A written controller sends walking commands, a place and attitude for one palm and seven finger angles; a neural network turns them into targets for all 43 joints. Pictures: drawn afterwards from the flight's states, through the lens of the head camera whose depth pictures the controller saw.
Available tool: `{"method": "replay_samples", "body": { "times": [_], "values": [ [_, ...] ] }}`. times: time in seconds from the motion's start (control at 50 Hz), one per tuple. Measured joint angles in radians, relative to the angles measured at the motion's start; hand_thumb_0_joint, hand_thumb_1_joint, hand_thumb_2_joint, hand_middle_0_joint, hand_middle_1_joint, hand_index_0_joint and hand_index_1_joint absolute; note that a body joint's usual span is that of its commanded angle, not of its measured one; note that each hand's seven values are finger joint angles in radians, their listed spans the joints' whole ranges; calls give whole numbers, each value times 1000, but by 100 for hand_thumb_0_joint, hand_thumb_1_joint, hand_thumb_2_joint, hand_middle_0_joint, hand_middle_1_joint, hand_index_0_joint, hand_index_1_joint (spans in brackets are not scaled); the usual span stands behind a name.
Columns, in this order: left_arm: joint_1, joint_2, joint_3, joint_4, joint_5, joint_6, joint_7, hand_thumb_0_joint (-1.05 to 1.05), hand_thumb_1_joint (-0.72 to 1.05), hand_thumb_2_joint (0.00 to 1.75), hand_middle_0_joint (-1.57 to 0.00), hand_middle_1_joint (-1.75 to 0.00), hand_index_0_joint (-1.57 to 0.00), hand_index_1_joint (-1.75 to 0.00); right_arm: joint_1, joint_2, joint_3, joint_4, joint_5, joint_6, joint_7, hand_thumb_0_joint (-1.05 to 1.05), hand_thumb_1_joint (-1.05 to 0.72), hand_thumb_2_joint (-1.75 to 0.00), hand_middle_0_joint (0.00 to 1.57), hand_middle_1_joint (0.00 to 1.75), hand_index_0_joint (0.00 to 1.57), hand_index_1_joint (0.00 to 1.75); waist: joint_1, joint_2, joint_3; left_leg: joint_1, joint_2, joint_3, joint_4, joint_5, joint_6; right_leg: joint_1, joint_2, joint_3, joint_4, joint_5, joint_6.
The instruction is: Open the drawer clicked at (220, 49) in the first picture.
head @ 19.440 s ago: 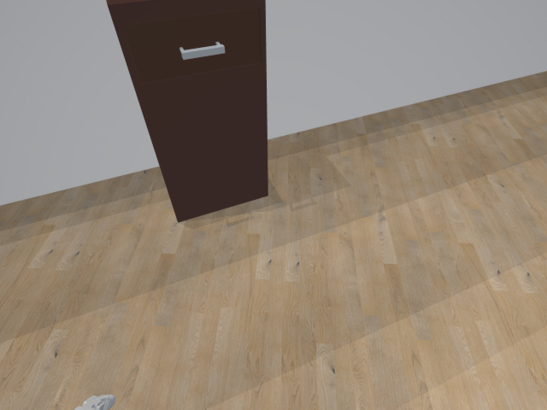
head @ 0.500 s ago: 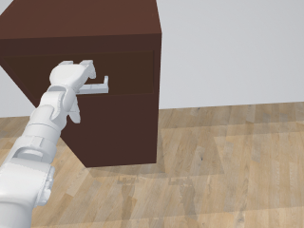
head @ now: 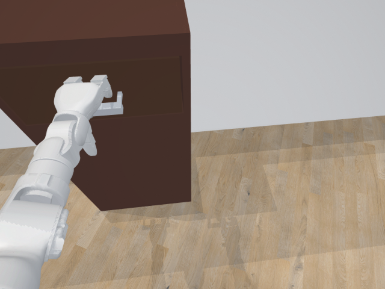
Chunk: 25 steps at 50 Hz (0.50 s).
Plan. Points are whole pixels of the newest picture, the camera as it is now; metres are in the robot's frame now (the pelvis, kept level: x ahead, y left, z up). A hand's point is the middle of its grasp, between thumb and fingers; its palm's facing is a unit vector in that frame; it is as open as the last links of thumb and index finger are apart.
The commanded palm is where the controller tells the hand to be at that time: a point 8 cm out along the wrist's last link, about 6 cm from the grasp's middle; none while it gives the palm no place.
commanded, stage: lower the fingers behind the handle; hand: left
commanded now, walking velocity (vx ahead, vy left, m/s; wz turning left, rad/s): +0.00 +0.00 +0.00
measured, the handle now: (93, 103) +0.53 +0.22 +0.05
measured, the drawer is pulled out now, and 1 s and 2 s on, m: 0.00 0.00 0.00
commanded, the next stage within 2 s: close the thumb around the handle in 0.92 s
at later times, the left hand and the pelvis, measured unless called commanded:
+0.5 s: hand (87, 128) +0.48 +0.23 +0.03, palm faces -0.05 -0.03 -1.00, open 13.8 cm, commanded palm +0.46 +0.24 +0.08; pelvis +0.00 +0.00 -0.01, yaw -1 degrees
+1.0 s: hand (86, 129) +0.47 +0.23 +0.04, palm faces -0.05 -0.01 -1.00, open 13.8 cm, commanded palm +0.45 +0.24 +0.08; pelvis -0.01 +0.01 -0.01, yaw +0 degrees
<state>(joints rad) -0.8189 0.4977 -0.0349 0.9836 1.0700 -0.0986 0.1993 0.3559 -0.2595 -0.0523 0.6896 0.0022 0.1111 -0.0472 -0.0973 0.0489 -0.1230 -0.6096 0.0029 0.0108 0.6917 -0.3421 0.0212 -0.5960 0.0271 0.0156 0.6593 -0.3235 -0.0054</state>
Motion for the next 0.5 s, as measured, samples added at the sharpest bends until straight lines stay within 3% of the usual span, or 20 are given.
{"method": "replay_samples", "body": {
  "times": [0.14, 0.26, 0.36, 0.5],
  "values": [
    [10, 15, 19, 37, 19, 45, 68, 0, -49, 30, -32, -120, -32, -120, -6, -8, -7, -2, -2, -9, 13, 0, -90, -90, 20, 29, 20, 29, 8, 4, 1, -40, 2, 7, 20, -5, 1, -43, 2, 6, 23, -4, 1],
    [-10, 8, -2, 55, 11, 51, 56, 0, -49, 30, -31, -120, -32, -120, -12, -3, -6, 12, 0, -12, 9, 0, -90, -90, 20, 29, 20, 30, 6, -3, -3, -49, 2, -2, 27, -8, 1, -46, 2, -3, 23, -6, 1],
    [-11, 14, 0, 67, 17, 41, 46, 0, -49, 30, -31, -120, -32, -120, -10, -2, -5, 2, -2, -17, 6, 0, -90, -90, 20, 29, 20, 30, -4, -8, -7, -64, 4, -3, 41, -15, 1, -59, 4, -3, 31, -10, 2],
    [33, 10, 30, 32, 24, 2, 68, 0, -49, 30, -31, -120, -32, -120, -1, -3, -12, 0, -14, -16, 12, 0, -90, -90, 20, 29, 20, 30, 1, -3, -17, -93, 6, 5, 71, -31, 6, -88, 6, 4, 56, -21, 7]
  ]
}}
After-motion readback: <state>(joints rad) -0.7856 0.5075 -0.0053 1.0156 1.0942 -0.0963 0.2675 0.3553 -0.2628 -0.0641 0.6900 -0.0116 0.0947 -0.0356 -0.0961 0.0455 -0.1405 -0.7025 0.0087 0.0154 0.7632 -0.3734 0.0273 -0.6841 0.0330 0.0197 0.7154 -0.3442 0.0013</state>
